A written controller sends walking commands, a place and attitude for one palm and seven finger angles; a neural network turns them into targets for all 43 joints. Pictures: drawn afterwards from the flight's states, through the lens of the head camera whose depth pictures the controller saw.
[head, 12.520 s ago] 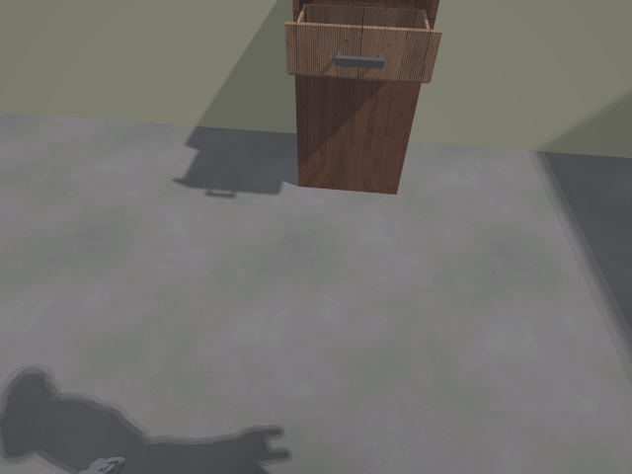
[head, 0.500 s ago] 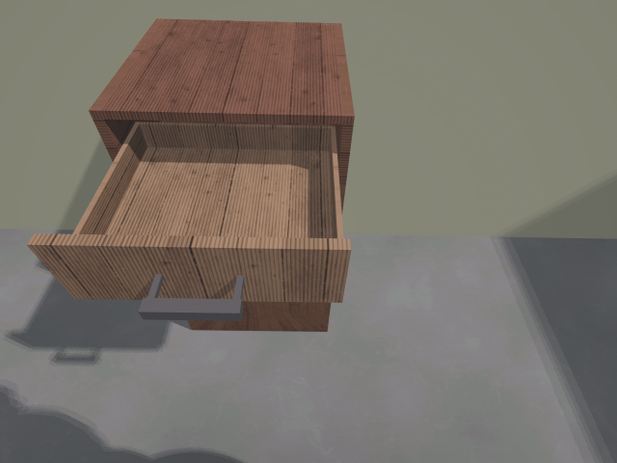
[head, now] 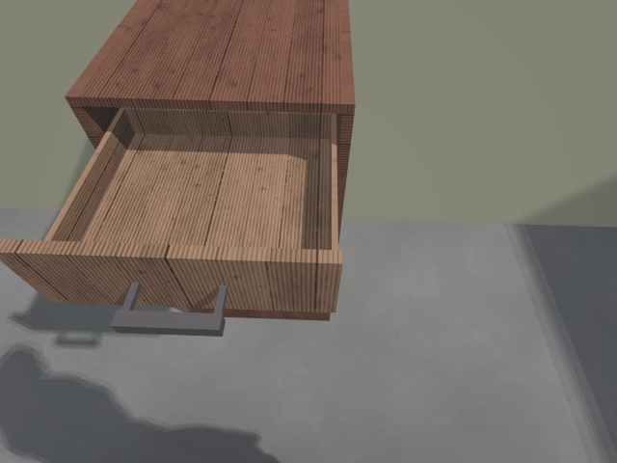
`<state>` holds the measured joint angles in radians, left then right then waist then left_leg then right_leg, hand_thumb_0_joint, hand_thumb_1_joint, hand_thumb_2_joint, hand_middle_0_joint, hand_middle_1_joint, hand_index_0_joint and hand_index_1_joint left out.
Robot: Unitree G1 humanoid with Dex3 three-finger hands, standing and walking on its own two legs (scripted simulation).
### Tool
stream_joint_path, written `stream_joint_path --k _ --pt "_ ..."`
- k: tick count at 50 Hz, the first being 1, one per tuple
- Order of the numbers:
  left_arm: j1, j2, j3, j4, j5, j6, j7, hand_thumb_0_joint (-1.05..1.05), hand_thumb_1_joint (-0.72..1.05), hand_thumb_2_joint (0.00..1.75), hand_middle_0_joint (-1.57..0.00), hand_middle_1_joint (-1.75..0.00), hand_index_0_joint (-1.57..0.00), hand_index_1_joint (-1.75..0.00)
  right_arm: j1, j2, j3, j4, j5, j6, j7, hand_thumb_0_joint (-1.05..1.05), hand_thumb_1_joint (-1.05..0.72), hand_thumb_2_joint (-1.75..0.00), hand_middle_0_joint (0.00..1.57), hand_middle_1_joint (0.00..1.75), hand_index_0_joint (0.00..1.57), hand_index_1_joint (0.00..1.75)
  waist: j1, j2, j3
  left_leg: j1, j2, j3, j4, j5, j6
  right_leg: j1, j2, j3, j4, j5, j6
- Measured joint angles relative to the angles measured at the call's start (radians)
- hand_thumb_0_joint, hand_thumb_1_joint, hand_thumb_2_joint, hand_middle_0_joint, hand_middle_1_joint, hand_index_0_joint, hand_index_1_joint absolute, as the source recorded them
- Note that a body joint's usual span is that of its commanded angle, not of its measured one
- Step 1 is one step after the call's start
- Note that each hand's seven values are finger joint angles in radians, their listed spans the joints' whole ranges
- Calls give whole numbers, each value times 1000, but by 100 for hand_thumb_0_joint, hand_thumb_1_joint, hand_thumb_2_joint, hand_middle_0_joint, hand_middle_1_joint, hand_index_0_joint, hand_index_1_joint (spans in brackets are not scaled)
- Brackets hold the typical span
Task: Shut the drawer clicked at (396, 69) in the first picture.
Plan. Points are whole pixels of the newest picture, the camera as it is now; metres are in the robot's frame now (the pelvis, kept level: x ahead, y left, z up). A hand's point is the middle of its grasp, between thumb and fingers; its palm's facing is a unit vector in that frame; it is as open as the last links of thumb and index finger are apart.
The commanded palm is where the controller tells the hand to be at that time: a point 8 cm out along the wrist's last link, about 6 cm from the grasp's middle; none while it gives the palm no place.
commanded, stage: come to a stop and stand still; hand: left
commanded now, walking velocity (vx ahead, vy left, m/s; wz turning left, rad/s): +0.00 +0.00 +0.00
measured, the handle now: (174, 307) +0.29 +0.21 +0.01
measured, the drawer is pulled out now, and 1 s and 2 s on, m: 0.30 0.30 0.30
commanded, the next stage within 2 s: look again from close up in 0.62 s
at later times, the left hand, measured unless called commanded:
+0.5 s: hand out of the picture +0.00 +0.22 -0.16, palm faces +0.00 -0.98 -0.22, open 7.3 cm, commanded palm none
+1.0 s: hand out of the picture -0.05 +0.19 -0.17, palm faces +0.03 -0.99 -0.16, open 7.3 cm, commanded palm none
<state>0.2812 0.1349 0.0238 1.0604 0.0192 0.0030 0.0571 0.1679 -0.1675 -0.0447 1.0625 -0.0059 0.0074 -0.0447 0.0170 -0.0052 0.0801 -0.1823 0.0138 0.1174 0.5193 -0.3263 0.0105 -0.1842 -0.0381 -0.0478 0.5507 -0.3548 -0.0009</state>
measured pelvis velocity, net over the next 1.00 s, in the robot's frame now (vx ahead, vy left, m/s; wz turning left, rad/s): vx -0.03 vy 0.03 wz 0.01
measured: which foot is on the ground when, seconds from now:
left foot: down 0.00-1.00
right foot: down 0.00-1.00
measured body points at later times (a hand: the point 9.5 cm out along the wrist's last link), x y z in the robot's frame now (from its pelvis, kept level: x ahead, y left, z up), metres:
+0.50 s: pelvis -0.05 +0.03 +0.00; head -0.04 +0.03 +0.45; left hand +0.00 +0.27 -0.15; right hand -0.01 -0.21 -0.15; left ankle -0.04 +0.11 -0.73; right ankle -0.05 -0.12 -0.73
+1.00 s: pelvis -0.03 +0.03 +0.01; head -0.03 +0.04 +0.46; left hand -0.05 +0.24 -0.16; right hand -0.03 -0.19 -0.15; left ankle -0.04 +0.11 -0.73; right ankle -0.05 -0.12 -0.73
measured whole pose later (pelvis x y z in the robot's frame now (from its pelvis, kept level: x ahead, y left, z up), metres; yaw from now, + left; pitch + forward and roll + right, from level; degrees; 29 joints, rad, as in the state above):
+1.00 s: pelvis -0.03 +0.03 +0.01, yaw +1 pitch -1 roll +0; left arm 0.31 0.14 -0.03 1.11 0.01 -0.01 0.04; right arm 0.27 -0.15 0.01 1.12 0.00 -0.02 -0.02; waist 0.01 -0.02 0.04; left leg -0.16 -0.03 0.11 0.44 -0.26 0.07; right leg -0.14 -0.07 -0.05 0.43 -0.26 0.05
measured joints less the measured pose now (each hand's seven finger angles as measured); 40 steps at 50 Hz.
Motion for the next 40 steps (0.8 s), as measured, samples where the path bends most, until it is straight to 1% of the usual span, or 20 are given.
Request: stream_joint_path --k 3,5,7,9,12,18,22,26,33,40 --pt "-29 28 6 -16 1 1 1 1 92 90 -20 -30 -20 -30 -24 -2 0 -13 -2 2 3 0 -92 -90 20 29 20 30 -2 0 10 -5 -4 4 -4 -10 5 -12 -4 5 7 -16 7" --pt "-41 38 4 -30 4 -9 8 1 92 90 -20 -30 -20 -30 -26 -10 4 -40 4 6 17 0 -92 -90 20 29 20 30 -9 18 8 -51 10 -6 56 2 0 -17 5 -6 -7 4 9" --pt "-38 52 -1 -56 4 -17 8 1 92 90 -20 -30 -20 -30 -17 -15 8 -75 1 2 27 0 -92 -90 20 29 20 30 -16 19 1 -63 6 -14 70 2 0 -30 4 -4 4 9 7" --pt "-39 64 -8 -75 2 -16 4 1 92 90 -20 -30 -20 -30 -3 -18 11 -97 0 -3 31 0 -91 -90 20 29 20 30 -27 20 -12 -54 -1 -23 49 -20 12 -40 -1 -10 26 2 11" --pt "-58 75 -16 -94 -2 -4 -2 1 91 90 -20 -30 -20 -30 16 -19 21 -103 -6 -1 34 0 -91 -90 20 29 20 30 -24 13 -21 -52 -11 -25 61 -8 25 -31 -11 -11 32 4 19" --pt "-71 72 -30 -116 -1 8 -17 0 91 90 -19 -30 -20 -30 48 -17 40 -94 -11 11 45 0 -91 -90 20 29 20 30 -20 14 -44 -47 -18 -23 35 25 39 -17 -15 -11 -15 50 27" --pt "-55 66 -35 -113 1 11 -25 0 91 90 -20 -30 -20 -30 73 -19 43 -90 -13 8 49 0 -92 -90 20 29 20 30 -26 7 -52 -51 -29 -16 -4 56 48 -28 -25 -5 -40 75 28" --pt "-26 60 -38 -95 2 11 -28 0 91 90 -20 -30 -20 -30 102 -21 46 -71 -12 6 51 0 -92 -90 20 29 20 30 -25 1 -52 -52 -39 -13 -34 77 54 -34 -32 -2 -60 91 31" --pt "28 48 -43 -32 -2 3 -26 0 91 90 -20 -30 -20 -30 135 -13 52 -19 -5 -6 47 0 -91 -90 20 29 20 30 -19 -5 -41 -35 -43 -12 -61 84 57 -17 -35 0 -89 101 44" --pt "49 28 -49 26 -5 -3 -21 0 91 90 -19 -30 -20 -30 130 5 59 24 2 -20 38 0 -91 -90 20 29 20 30 -14 -7 -34 -7 -42 -10 -72 76 55 13 -32 2 -106 98 48"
